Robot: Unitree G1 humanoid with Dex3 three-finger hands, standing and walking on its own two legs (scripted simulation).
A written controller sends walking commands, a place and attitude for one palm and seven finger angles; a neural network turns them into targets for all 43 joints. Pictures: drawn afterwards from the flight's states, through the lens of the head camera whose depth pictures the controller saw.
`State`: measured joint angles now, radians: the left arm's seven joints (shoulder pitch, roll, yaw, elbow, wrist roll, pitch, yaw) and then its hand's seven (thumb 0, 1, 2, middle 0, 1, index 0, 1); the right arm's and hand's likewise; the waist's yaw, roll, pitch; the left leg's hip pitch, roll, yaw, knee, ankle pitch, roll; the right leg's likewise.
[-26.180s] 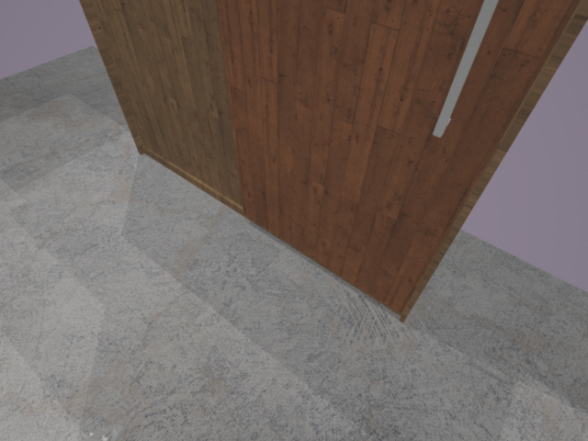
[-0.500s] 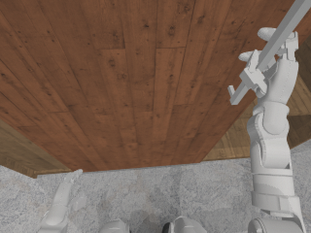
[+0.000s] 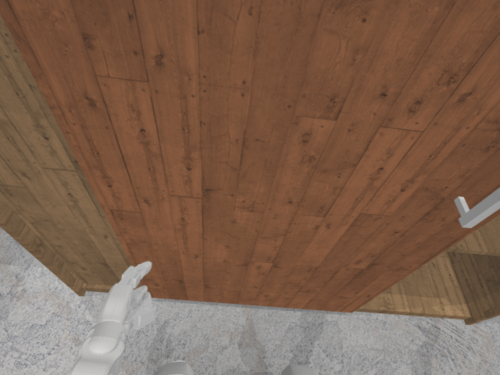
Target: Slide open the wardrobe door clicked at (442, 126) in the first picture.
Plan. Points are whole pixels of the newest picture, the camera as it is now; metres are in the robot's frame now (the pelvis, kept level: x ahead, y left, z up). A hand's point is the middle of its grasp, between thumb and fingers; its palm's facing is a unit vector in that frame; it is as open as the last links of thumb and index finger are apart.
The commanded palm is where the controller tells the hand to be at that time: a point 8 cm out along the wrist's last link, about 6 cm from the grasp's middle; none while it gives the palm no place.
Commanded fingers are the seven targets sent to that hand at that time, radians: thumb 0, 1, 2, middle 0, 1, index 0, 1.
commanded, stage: stop walking and hold the door there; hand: right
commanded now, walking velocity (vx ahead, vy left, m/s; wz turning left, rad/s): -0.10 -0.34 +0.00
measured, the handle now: out of the picture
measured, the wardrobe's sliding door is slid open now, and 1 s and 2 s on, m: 0.50 0.50 0.50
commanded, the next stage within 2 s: none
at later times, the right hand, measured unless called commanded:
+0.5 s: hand out of the picture +0.33 -0.33 +0.19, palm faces +0.45 +0.87 -0.20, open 6.0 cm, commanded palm +0.29 -0.36 +0.16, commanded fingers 0.00 -0.90 -0.90 0.45 1.40 0.45 1.40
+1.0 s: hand out of the picture +0.33 -0.33 +0.20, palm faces +0.41 +0.88 -0.22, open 6.0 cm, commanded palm +0.29 -0.36 +0.16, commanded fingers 0.00 -0.90 -0.90 0.45 1.40 0.45 1.40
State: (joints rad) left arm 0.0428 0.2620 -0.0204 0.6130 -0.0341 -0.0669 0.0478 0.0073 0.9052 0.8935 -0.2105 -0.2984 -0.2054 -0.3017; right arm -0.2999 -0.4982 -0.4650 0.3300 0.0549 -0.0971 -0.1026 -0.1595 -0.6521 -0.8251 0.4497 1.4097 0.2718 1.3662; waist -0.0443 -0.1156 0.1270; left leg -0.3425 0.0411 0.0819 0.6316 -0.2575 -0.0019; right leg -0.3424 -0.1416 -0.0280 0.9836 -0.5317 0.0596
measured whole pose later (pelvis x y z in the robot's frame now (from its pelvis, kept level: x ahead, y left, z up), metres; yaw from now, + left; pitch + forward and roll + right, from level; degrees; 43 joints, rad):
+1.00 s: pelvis -0.12 -0.06 +0.01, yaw +7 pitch -2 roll +1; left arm 0.33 0.30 -0.01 0.73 -0.04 -0.04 0.11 0.01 0.91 0.89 -0.21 -0.30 -0.20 -0.30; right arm -0.65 -0.58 -0.37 0.88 0.02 -0.15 -0.11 -0.06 -0.74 -0.79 0.43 1.39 0.25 1.35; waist 0.05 -0.02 0.02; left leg -0.26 0.02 0.04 0.47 -0.18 -0.01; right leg -0.32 -0.05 -0.16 0.49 -0.15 -0.05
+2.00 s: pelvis -0.13 -0.16 +0.01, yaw +1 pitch -1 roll +0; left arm 0.15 0.26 -0.04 0.69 -0.03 -0.06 0.09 0.01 0.91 0.89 -0.21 -0.30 -0.20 -0.30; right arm -0.69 -0.34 -0.18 0.51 0.06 -0.09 -0.07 -0.10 -0.75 -0.82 0.45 1.40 0.35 1.40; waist 0.01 0.03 0.18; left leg -0.25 -0.01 0.09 0.56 -0.29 0.04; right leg -0.28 -0.03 -0.07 0.57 -0.25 -0.01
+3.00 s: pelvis -0.14 -0.17 +0.01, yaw +4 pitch +5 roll +0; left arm 0.37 0.26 0.00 0.74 -0.02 -0.14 0.04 0.01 0.91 0.89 -0.21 -0.30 -0.20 -0.30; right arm -0.72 -0.36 -0.26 0.84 0.03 -0.21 -0.06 -0.01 0.53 -0.21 0.39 1.28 0.33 1.23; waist 0.07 0.00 -0.03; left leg -0.38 -0.01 0.06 0.55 -0.26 0.02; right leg -0.40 -0.04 -0.10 0.56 -0.25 -0.02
